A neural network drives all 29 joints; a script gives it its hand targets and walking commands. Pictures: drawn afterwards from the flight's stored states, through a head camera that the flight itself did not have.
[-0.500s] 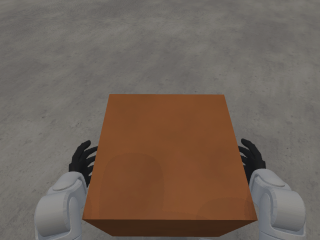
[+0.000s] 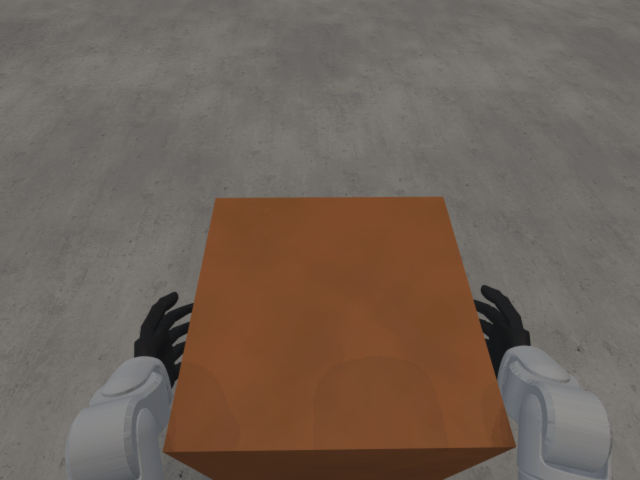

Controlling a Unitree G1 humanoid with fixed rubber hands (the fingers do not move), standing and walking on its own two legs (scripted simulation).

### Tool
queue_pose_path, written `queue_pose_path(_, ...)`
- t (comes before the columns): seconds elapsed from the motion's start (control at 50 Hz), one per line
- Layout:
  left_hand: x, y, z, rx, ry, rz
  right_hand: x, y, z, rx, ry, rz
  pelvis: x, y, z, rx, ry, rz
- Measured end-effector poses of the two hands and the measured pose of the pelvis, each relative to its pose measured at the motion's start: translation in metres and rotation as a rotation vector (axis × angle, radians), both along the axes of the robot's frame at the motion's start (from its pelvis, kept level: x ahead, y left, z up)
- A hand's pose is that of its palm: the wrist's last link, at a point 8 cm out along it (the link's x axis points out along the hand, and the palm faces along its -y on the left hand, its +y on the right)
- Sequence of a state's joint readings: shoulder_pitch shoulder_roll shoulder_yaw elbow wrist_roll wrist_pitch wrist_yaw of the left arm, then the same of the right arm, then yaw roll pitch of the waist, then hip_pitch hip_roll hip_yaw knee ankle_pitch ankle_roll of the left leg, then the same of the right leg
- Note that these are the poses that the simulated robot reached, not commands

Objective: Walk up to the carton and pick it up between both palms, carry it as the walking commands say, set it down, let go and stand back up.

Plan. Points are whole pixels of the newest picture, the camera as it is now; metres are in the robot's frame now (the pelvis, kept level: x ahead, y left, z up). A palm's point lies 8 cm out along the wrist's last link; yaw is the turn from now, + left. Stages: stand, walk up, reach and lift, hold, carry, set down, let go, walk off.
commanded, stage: carry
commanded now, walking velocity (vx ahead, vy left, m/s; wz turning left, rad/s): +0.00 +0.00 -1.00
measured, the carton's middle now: (330, 345) +0.29 +0.02 +0.00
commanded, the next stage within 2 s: none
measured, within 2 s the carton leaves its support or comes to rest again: neither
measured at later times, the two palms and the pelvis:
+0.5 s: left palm (321, 330) +0.28 +0.03 +0.06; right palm out of the picture +0.12 -0.31 +0.07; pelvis -0.01 -0.04 -0.01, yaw -28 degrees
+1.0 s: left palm (486, 392) +0.21 -0.15 +0.05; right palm out of the picture -0.08 -0.39 +0.06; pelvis -0.08 -0.07 -0.01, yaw -49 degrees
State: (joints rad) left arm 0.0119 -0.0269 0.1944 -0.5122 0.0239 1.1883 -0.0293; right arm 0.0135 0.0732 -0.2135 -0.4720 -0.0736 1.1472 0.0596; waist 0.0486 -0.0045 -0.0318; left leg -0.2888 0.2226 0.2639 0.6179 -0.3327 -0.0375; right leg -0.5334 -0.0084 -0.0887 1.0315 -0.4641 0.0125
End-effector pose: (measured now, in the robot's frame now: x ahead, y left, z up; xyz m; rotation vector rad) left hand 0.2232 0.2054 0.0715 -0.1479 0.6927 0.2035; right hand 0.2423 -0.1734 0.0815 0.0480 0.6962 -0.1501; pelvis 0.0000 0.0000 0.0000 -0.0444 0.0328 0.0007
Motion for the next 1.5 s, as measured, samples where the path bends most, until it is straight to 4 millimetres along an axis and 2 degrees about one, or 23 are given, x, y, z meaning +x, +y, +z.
queue_pose_path(0.1,0.036,-0.054,0.007,0.03,-0.027,-0.143,-0.018,-0.053,-0.003,0.011,-0.024,-0.129,0.003,-0.021,-0.005,-0.015,0.002,-0.105)
queue_pose_path(0.18,0.054,-0.109,-0.012,0.026,-0.02,-0.229,-0.033,-0.103,-0.025,-0.001,-0.018,-0.208,0.003,-0.041,-0.024,0.005,0.009,-0.163)
queue_pose_path(0.24,0.053,-0.137,-0.025,0.028,0.054,-0.277,-0.055,-0.127,-0.038,0.026,0.054,-0.274,-0.001,-0.046,-0.021,0.012,0.006,-0.218)
queue_pose_path(0.34,0.049,-0.161,-0.028,0.011,0.077,-0.351,-0.087,-0.143,-0.034,0.034,0.073,-0.372,-0.009,-0.049,-0.014,0.034,0.011,-0.314)
queue_pose_path(0.46,0.053,-0.17,-0.021,-0.019,0.021,-0.433,-0.111,-0.142,-0.014,0.0,0.016,-0.453,-0.012,-0.043,-0.011,0.049,0.002,-0.434)
queue_pose_path(0.56,0.059,-0.193,-0.002,-0.013,0.002,-0.549,-0.145,-0.145,-0.001,0.001,0.0,-0.564,-0.015,-0.045,-0.001,0.019,-0.011,-0.557)
queue_pose_path(0.62,0.06,-0.221,0.007,-0.006,-0.014,-0.636,-0.171,-0.157,0.005,-0.008,-0.011,-0.638,-0.019,-0.05,0.002,0.0,-0.003,-0.623)
queue_pose_path(0.7,0.055,-0.272,0.011,0.013,-0.037,-0.755,-0.211,-0.181,0.0,-0.005,-0.026,-0.744,-0.031,-0.063,-0.004,-0.01,0.004,-0.71)
queue_pose_path(0.78,0.036,-0.329,-0.005,0.018,-0.04,-0.848,-0.256,-0.213,-0.021,-0.008,-0.027,-0.83,-0.048,-0.08,-0.023,0.015,0.006,-0.775)
queue_pose_path(0.84,0.016,-0.354,-0.019,0.04,0.033,-0.894,-0.291,-0.223,-0.036,0.037,0.038,-0.893,-0.057,-0.08,-0.02,0.021,0.002,-0.812)
queue_pose_path(0.9,-0.001,-0.363,-0.025,0.053,0.081,-0.925,-0.315,-0.222,-0.038,0.071,0.075,-0.943,-0.065,-0.08,-0.014,0.036,-0.005,-0.84)
queue_pose_path(0.96,-0.009,-0.363,-0.022,0.039,0.072,-0.936,-0.326,-0.218,-0.032,0.06,0.064,-0.959,-0.072,-0.077,-0.011,0.043,-0.008,-0.857)
queue_pose_path(1.02,-0.012,-0.355,-0.017,0.019,0.044,-0.929,-0.326,-0.214,-0.022,0.033,0.04,-0.947,-0.076,-0.073,-0.01,0.041,-0.009,-0.867)
queue_pose_path(1.12,-0.009,-0.333,-0.012,-0.015,0.022,-0.898,-0.314,-0.202,-0.007,-0.007,0.02,-0.91,-0.078,-0.067,-0.008,0.036,-0.024,-0.88)
queue_pose_path(1.22,-0.01,-0.318,0.002,-0.005,0.004,-0.891,-0.313,-0.19,0.002,-0.001,0.005,-0.899,-0.082,-0.065,-0.001,0.012,-0.025,-0.9)
queue_pose_path(1.3,-0.019,-0.323,0.007,0.001,-0.019,-0.906,-0.325,-0.191,0.002,-0.012,-0.01,-0.899,-0.094,-0.064,-0.004,0.017,-0.023,-0.912)
queue_pose_path(1.42,-0.043,-0.337,0.005,0.014,0.017,-0.952,-0.362,-0.19,-0.002,0.007,0.025,-0.949,-0.109,-0.059,-0.001,0.022,-0.035,-0.91)
queue_pose_path(1.5,-0.053,-0.343,0.007,0.022,0.017,-0.981,-0.378,-0.188,-0.002,0.015,0.026,-0.976,-0.115,-0.055,0.0,0.023,-0.036,-0.912)
